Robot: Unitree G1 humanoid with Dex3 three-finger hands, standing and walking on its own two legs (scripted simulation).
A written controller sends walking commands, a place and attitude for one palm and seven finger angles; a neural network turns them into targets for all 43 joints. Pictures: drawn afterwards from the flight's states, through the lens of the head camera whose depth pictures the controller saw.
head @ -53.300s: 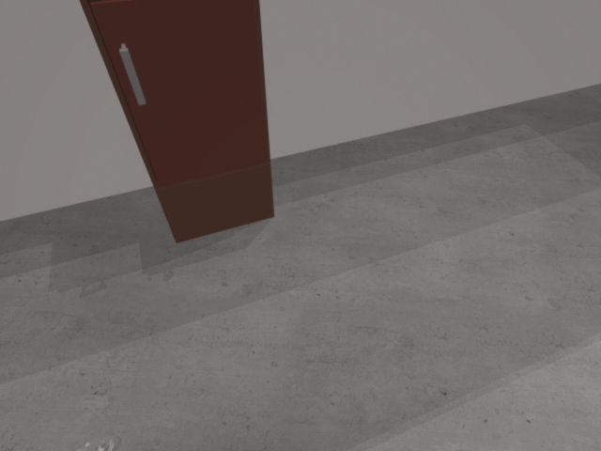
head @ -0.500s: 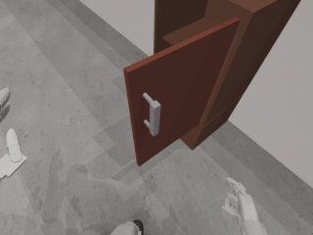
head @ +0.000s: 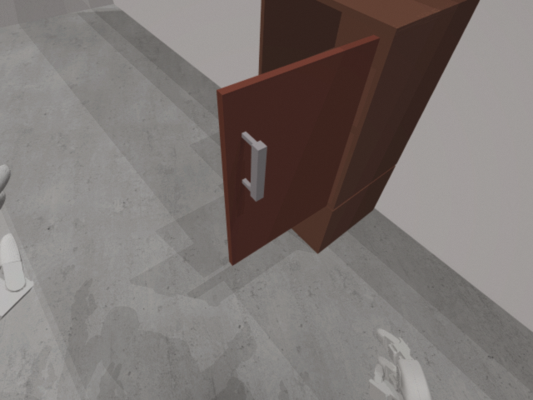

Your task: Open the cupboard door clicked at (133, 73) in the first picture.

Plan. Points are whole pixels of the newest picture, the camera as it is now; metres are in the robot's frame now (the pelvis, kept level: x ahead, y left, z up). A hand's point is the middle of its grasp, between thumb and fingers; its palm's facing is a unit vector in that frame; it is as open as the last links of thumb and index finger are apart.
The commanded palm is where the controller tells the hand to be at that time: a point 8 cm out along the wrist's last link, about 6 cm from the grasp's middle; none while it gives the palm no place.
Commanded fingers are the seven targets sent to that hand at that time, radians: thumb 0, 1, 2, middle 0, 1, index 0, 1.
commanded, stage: stop stepping back and stand still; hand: left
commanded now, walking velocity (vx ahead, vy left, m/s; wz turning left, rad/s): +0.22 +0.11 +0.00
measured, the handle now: (252, 167) +0.54 +0.07 +0.00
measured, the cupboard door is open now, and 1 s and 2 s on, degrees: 87 87 87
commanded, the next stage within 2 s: let the arm hang, fingers relaxed in 0.56 s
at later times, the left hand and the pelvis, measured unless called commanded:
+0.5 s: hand (2, 339) +0.14 +0.25 +0.16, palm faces +0.45 -0.75 -0.48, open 7.4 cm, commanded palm +0.09 +0.29 +0.18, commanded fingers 0.00 0.90 0.90 -0.20 -0.30 -0.20 -0.30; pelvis -0.05 -0.01 +0.00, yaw +1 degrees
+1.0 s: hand out of the picture -0.01 +0.16 -0.17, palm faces +0.11 -0.97 -0.20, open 6.9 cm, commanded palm none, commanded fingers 0.00 0.90 0.90 -0.20 -0.30 -0.20 -0.30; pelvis -0.05 -0.03 +0.00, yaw +6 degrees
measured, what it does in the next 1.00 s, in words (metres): steps on the spot: right foot, then left foot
